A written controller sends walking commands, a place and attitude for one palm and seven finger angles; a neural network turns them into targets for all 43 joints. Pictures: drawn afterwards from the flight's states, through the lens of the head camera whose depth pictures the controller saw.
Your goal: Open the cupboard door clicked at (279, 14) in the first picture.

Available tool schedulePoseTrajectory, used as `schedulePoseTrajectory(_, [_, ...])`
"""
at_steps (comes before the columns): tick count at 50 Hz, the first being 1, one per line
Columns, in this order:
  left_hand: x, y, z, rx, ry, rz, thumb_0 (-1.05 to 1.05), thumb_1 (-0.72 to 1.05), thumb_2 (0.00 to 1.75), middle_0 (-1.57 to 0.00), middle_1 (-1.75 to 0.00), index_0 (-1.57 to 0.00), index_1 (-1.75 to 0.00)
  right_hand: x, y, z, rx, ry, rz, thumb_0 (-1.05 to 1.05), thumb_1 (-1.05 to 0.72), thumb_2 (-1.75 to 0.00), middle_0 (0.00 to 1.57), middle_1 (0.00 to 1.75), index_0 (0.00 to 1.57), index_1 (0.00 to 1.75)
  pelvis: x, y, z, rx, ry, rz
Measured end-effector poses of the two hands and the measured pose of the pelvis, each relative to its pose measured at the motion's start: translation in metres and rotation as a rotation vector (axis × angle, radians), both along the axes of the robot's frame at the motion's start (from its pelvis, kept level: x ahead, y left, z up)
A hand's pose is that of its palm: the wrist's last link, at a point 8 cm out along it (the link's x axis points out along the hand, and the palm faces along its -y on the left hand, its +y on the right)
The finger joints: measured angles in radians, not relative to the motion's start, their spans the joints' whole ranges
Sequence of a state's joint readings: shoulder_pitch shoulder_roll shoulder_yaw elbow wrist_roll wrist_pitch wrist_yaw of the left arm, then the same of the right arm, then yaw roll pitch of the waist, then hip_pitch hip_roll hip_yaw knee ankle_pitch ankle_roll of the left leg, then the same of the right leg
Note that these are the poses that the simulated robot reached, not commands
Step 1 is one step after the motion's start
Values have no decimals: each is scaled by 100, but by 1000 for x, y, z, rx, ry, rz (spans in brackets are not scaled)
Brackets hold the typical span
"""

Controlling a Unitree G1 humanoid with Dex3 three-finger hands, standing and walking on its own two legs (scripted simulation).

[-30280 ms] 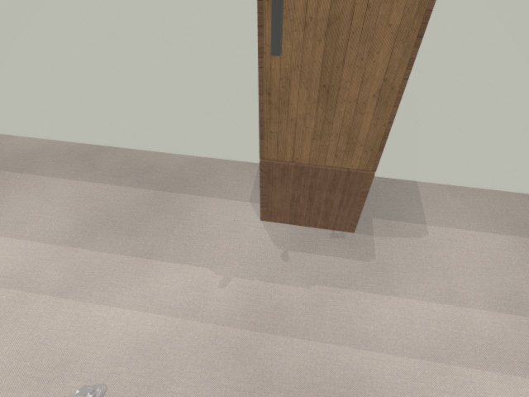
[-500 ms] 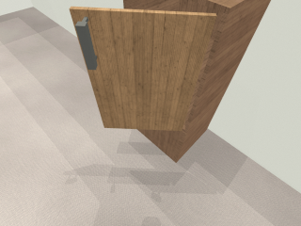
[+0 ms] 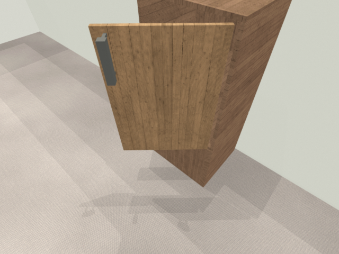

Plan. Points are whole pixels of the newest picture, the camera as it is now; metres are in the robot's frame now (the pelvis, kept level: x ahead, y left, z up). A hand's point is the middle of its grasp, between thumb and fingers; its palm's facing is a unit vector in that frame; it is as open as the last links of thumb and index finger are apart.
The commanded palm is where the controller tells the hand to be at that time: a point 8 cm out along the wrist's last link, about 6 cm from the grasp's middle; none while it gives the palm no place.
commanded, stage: come to a stop and stand still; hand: left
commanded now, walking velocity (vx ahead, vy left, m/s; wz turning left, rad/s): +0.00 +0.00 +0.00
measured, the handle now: (108, 59) +0.61 +0.22 +0.16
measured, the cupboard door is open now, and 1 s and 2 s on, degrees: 42 42 42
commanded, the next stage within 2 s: look again from close up in 0.84 s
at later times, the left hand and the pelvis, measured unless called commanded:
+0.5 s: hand out of the picture +0.00 +0.13 -0.17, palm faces +0.01 -0.98 -0.18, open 7.3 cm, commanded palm none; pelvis +0.01 -0.04 +0.00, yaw +0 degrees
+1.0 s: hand out of the picture +0.02 +0.13 -0.17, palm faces +0.03 -0.98 -0.18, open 7.3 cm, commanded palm none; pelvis +0.02 -0.04 +0.00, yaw +0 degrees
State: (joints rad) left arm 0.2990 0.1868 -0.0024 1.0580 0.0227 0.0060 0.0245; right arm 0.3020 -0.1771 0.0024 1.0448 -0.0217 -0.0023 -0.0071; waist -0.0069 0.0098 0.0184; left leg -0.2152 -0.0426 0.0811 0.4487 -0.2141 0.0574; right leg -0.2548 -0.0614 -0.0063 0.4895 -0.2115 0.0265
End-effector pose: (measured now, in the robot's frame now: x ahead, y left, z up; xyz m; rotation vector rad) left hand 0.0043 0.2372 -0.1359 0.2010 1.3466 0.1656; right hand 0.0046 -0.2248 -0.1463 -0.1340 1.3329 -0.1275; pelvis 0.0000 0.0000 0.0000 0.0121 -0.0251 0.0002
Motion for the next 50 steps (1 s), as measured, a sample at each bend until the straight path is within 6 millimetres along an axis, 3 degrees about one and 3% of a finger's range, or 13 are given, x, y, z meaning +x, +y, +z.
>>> schedulePoseTrajectory(8, [-14, -27, -3, -38, 43, 9, 0, 91, 90, -19, -30, -20, -30, -8, -8, -1, 9, 32, -9, 0, -91, -90, 20, 30, 20, 30, 0, -11, 1, 1, 2, -2])
schedulePoseTrajectory(18, [-11, -54, -7, -69, 52, 15, 1, 92, 90, -20, -30, -20, -30, -6, -18, 0, 12, 45, -15, 0, -91, -90, 20, 30, 20, 30, 4, -27, 2, 2, 2, -4])
schedulePoseTrajectory(38, [9, -61, -5, -49, 12, 22, 1, 92, 90, -20, -30, -20, -30, 4, -30, 1, 13, 52, -15, 0, -91, -90, 20, 30, 20, 30, 15, -43, 4, -2, -5, -1])
schedulePoseTrajectory(50, [7, -63, -5, -57, 21, 29, 1, 92, 90, -20, -30, -20, -30, 3, -30, 2, 11, 62, -12, 0, -91, -90, 20, 30, 20, 30, 16, -43, 5, -4, -3, 0])
